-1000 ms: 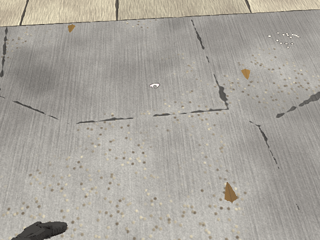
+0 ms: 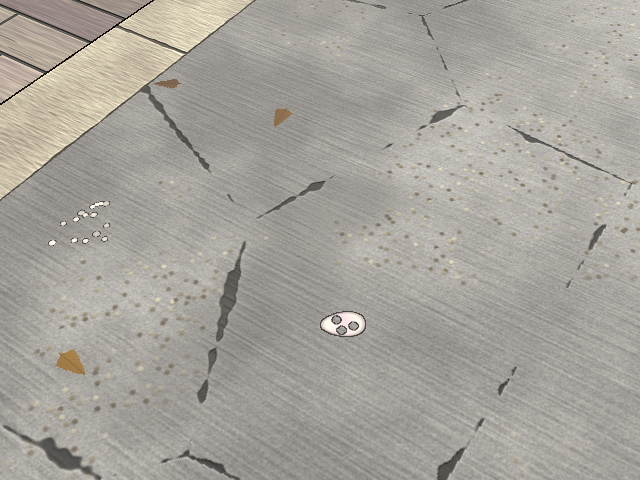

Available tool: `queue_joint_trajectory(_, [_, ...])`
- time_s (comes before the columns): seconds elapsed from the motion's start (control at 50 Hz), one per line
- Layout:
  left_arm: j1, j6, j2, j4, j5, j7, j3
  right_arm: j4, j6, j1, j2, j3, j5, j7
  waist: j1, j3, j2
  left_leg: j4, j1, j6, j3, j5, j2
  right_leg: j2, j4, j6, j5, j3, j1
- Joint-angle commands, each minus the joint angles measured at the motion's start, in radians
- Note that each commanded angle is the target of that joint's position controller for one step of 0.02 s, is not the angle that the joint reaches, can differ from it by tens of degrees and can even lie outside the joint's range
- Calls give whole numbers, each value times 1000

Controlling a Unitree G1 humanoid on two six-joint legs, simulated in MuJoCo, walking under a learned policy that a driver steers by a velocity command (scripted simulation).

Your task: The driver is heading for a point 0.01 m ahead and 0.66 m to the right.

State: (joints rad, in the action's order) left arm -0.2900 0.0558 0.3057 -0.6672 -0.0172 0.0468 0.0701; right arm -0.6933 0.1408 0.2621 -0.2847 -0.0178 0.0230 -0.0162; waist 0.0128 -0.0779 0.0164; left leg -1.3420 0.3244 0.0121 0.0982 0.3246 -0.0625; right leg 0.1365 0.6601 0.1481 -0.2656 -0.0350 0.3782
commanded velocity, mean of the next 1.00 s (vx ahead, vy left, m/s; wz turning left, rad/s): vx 0.99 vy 0.00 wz -1.00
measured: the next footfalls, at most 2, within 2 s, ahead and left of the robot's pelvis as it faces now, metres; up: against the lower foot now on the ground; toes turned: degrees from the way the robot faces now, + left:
left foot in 0.32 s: +0.55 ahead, +0.11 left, +0.00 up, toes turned -25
right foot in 0.80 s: +0.76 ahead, -0.32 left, +0.00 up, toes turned -49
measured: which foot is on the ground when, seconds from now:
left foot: up 0.00-0.30, down 0.32-0.76, up 0.78-1.00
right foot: down 0.00-0.32, up 0.34-0.78, down 0.80-1.00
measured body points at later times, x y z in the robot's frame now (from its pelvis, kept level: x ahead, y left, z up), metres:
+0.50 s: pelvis +0.44 +0.00 +0.02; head +0.46 -0.02 +0.46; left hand +0.70 +0.19 -0.07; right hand +0.38 -0.30 -0.09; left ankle +0.51 +0.13 -0.72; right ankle +0.35 -0.07 -0.61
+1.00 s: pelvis +0.75 -0.28 +0.02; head +0.75 -0.32 +0.47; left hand +0.99 -0.14 -0.09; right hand +0.69 -0.61 -0.04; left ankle +0.98 -0.21 -0.62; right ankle +0.73 -0.29 -0.72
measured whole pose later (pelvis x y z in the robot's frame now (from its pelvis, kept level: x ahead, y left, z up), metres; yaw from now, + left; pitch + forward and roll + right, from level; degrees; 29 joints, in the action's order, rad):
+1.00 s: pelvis +0.75 -0.28 +0.02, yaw -58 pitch -2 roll +2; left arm -0.45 0.06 0.26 -0.75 -0.02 0.03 0.06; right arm -0.59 0.14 0.04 -0.28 -0.02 -0.01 0.00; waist -0.07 -0.08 0.04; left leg -1.09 0.59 -0.03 0.17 0.25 -0.09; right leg 0.18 0.47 0.17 -0.25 0.09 0.17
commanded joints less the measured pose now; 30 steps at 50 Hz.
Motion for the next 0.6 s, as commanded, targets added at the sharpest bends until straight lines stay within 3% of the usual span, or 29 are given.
queue_joint_trajectory(0.02, [-15,31,105,66,14,-17,29,104,16,-9,-130,-39,-21,9,35,46,-10,89,352,-15,55,-51,-51,-235,-450,197,-97,546,-251])
queue_joint_trajectory(0.06, [-17,31,85,52,-8,-33,20,114,-5,-53,-127,-39,-40,14,36,-16,-7,228,317,-56,9,-82,-57,-195,-479,183,10,445,-119])
queue_joint_trajectory(0.08, [-22,31,87,44,-11,-43,18,142,-6,-121,-113,-33,-51,15,19,-50,-9,321,292,-74,-29,-152,-38,-159,-488,171,79,390,-44])
queue_joint_trajectory(0.12, [-43,26,90,18,-8,-59,18,184,0,-249,-64,-20,-55,20,-26,-73,-41,528,206,-95,-72,-351,12,-104,-459,132,160,328,60])
queue_joint_trajectory(0.16, [-95,22,118,-10,-17,-62,30,220,8,-345,-36,-16,-39,28,-82,-51,-58,712,66,-94,-91,-488,65,-101,-472,91,95,344,107])
queue_joint_trajectory(0.2, [-120,26,131,-33,-32,-66,38,239,13,-376,-81,-38,-8,28,-93,-27,-93,810,14,-93,-30,-541,73,-133,-444,69,43,414,19])
queue_joint_trajectory(0.24, [-124,20,121,-51,-38,-74,41,246,15,-388,-123,-57,10,27,-85,-23,-117,872,47,-82,11,-482,62,-166,-373,50,98,469,-144])
queue_joint_trajectory(0.26, [-127,11,120,-60,-35,-78,45,245,16,-366,-142,-68,15,27,-68,-8,-127,880,38,-71,14,-422,63,-185,-322,40,198,488,-216])
queue_joint_trajectory(0.28, [-121,3,129,-63,-24,-77,51,228,18,-271,-175,-88,18,23,-17,59,-141,858,-55,-51,1,-349,76,-185,-212,22,388,489,-270])
queue_joint_trajectory(0.3, [-92,-5,141,-56,4,-66,50,203,12,-90,-204,-110,27,12,94,187,-154,821,-244,-27,-30,-299,64,-159,-12,-12,552,456,-273])
queue_joint_trajectory(0.32, [-43,-6,82,-22,37,-54,24,169,-6,174,-220,-111,21,-5,212,383,-145,674,-615,8,70,-135,-65,-140,311,-42,470,423,-83])
queue_joint_trajectory(0.34, [-259,4,-79,19,-21,-46,-21,123,-6,223,-300,-118,-30,16,58,585,416,914,-951,185,680,329,-349,12,715,-87,-278,316,271])
queue_joint_trajectory(0.36, [-228,1,9,7,-67,-55,-30,138,-5,193,-215,-107,-32,32,81,535,465,1040,-905,170,880,632,-371,-99,835,-86,-222,269,404])
queue_joint_trajectory(0.38, [-92,-5,91,14,-55,-57,-12,150,-16,128,-136,-93,-25,20,120,355,311,1055,-759,132,687,529,-322,-141,837,-90,-136,211,449])
queue_joint_trajectory(0.4, [-6,-7,116,23,-31,-56,-5,130,-30,95,-127,-89,-34,14,114,236,115,1051,-608,110,513,299,-280,-175,800,-92,-97,179,422])
queue_joint_trajectory(0.42, [71,-3,105,46,-8,-51,-3,105,-38,80,-128,-89,-46,13,100,144,28,1058,-474,103,383,112,-245,-208,746,-85,-82,164,394])
queue_joint_trajectory(0.44, [67,-10,85,56,-18,-42,0,86,-33,53,-111,-82,-55,8,57,101,51,1076,-373,110,298,13,-233,-249,710,-80,-61,176,347])
queue_joint_trajectory(0.48, [64,-38,42,66,-38,-40,-5,51,-26,21,-56,-68,-30,17,20,51,83,1119,-291,111,171,-46,-214,-288,676,-72,-85,159,340])
queue_joint_trajectory(0.5, [76,-49,16,76,-38,-39,-12,35,-24,11,-51,-67,-14,20,8,20,79,1140,-261,113,120,-74,-220,-308,661,-71,-87,152,367])
queue_joint_trajectory(0.54, [104,-55,1,98,-25,-32,-21,20,-21,-14,-84,-76,-11,19,-15,-33,55,1185,-221,123,26,-150,-238,-327,624,-85,-2,148,423])
queue_joint_trajectory(0.6, [157,-45,27,108,-22,-15,-19,11,-20,-39,-134,-87,-30,11,-22,-82,22,1242,-190,102,-166,-243,-187,-312,470,-97,203,98,407])
Over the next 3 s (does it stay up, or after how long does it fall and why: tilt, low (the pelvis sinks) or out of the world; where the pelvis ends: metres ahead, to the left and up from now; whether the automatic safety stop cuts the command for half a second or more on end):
stays up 0.71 -1.48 -0.01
